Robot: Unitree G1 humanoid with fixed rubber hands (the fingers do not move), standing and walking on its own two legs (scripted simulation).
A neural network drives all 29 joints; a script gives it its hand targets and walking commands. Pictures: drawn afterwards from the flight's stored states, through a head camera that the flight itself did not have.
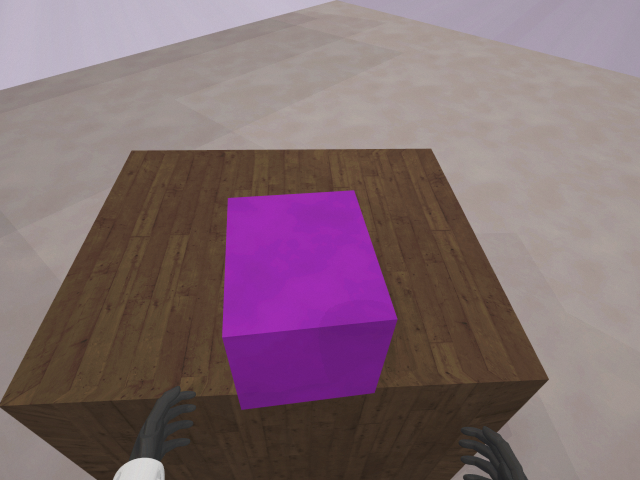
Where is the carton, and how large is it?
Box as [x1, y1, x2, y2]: [222, 190, 397, 409]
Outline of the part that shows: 353,190 228,198 222,338 241,409 374,392 397,319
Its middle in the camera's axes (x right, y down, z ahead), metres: -0.03 +0.09 +0.60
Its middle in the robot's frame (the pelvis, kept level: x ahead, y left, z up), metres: +0.40 +0.03 -0.01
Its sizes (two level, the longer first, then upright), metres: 0.250 0.203 0.201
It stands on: a pedestal, 0.66 m high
